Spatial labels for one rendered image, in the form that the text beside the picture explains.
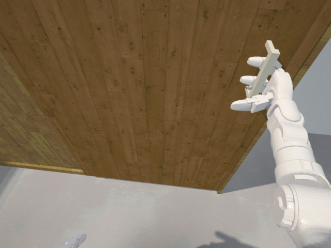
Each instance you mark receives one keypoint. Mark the robot right hand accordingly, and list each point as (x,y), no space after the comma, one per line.
(278,87)

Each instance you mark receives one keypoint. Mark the handle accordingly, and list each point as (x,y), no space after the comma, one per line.
(265,70)

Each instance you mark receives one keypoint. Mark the robot left hand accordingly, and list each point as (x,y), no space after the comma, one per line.
(74,242)

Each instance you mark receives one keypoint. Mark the wardrobe door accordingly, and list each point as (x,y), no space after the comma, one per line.
(26,136)
(141,90)

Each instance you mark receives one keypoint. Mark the right robot forearm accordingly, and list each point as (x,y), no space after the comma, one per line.
(295,162)

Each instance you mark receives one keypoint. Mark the right robot upper arm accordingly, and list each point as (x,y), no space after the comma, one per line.
(305,213)

